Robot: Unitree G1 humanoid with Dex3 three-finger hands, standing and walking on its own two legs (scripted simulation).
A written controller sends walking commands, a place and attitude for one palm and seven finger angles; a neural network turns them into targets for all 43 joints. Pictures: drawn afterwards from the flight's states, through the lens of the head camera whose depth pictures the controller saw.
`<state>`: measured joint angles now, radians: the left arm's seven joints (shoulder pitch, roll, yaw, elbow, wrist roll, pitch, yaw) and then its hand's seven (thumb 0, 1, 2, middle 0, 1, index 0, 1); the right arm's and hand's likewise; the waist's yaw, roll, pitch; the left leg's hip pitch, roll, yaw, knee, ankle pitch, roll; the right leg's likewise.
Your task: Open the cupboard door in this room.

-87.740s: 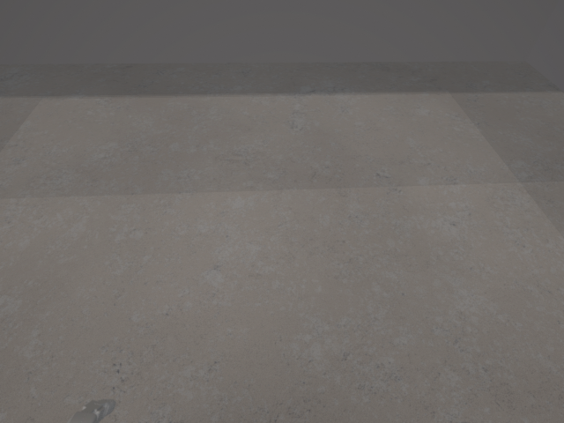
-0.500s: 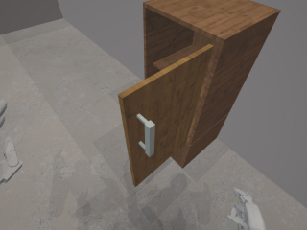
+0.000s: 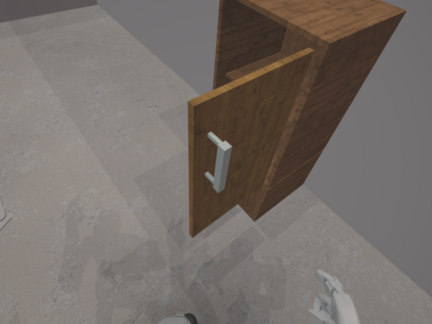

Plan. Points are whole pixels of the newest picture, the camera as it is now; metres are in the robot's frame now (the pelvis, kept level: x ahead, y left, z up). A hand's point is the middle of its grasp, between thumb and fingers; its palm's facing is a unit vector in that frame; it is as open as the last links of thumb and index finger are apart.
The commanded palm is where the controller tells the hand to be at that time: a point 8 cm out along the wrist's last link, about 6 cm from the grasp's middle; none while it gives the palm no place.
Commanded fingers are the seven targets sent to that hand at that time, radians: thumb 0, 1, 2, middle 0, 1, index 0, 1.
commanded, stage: step back with the hand held close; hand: left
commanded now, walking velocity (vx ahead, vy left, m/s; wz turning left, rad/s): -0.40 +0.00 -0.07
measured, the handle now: (215, 163) +0.45 +0.04 +0.00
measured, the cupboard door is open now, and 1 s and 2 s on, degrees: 91 91 91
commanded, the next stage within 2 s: stop stepping back and stand still in 0.12 s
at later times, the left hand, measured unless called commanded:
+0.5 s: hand (30, 288) +0.13 +0.22 +0.16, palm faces +0.32 -0.82 -0.48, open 7.4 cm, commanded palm +0.09 +0.25 +0.18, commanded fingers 0.00 0.90 0.90 -0.20 -0.30 -0.20 -0.30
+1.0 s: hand out of the picture +0.07 +0.25 +0.17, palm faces +0.37 -0.79 -0.48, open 7.4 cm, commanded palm +0.03 +0.27 +0.18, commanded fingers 0.00 0.90 0.90 -0.20 -0.30 -0.20 -0.30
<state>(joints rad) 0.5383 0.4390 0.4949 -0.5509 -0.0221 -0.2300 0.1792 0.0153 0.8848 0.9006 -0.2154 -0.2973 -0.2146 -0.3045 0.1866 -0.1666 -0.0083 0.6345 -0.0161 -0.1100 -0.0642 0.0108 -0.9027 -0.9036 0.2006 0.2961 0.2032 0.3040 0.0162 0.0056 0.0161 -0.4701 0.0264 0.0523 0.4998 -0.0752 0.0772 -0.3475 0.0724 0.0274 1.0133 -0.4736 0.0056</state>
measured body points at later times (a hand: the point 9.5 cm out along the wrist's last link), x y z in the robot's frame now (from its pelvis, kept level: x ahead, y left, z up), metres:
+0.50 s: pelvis -0.09 -0.03 -0.01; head -0.11 -0.01 +0.44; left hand +0.11 +0.26 +0.19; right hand +0.01 -0.31 -0.08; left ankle +0.03 +0.07 -0.71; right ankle -0.22 -0.13 -0.73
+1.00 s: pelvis -0.15 -0.01 +0.01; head -0.16 -0.01 +0.46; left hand +0.04 +0.29 +0.19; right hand -0.03 -0.25 -0.09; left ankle -0.10 +0.11 -0.70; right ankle -0.15 -0.11 -0.73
